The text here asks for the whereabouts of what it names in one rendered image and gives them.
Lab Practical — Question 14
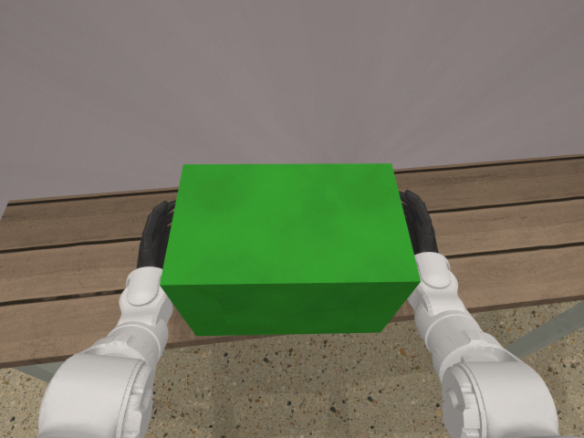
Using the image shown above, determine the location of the table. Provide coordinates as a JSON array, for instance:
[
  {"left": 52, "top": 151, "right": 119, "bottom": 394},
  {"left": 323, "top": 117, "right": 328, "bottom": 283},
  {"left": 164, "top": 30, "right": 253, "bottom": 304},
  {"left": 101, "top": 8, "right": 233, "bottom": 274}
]
[{"left": 0, "top": 154, "right": 584, "bottom": 383}]

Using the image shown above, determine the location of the right robot hand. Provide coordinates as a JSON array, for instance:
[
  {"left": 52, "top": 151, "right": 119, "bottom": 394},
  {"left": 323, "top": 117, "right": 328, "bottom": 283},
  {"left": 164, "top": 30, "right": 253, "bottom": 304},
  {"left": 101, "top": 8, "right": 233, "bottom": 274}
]
[{"left": 399, "top": 190, "right": 439, "bottom": 255}]

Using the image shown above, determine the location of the carton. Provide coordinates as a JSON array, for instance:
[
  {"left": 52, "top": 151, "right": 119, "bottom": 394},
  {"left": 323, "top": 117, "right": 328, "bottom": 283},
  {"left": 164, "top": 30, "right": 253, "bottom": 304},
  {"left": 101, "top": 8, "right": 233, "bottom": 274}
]
[{"left": 160, "top": 163, "right": 421, "bottom": 336}]

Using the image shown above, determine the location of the right robot upper arm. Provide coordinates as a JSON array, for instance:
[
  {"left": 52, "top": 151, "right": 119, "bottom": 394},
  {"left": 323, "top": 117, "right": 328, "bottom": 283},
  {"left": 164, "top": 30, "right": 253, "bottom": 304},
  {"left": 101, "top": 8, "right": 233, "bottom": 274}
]
[{"left": 442, "top": 361, "right": 583, "bottom": 438}]

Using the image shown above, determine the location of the left robot upper arm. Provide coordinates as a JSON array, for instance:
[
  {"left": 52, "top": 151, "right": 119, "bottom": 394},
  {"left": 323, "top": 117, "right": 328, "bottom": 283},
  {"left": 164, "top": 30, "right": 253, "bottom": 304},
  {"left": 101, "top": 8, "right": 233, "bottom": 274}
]
[{"left": 36, "top": 353, "right": 154, "bottom": 438}]

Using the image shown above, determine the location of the robot left forearm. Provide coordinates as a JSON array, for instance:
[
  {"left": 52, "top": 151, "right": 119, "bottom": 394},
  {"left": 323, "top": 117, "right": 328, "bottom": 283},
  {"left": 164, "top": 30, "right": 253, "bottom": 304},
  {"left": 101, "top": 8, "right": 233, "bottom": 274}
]
[{"left": 38, "top": 266, "right": 173, "bottom": 433}]

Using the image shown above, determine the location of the robot right forearm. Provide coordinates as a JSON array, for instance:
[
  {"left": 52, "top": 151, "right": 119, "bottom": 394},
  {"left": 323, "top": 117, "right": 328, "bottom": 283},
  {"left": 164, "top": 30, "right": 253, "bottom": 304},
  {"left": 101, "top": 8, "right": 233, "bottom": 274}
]
[{"left": 407, "top": 252, "right": 558, "bottom": 430}]

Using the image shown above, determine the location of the left robot hand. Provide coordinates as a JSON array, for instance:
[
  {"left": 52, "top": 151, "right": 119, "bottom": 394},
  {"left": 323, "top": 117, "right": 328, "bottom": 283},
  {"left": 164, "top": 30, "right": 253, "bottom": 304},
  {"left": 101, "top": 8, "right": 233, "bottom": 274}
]
[{"left": 136, "top": 200, "right": 176, "bottom": 269}]

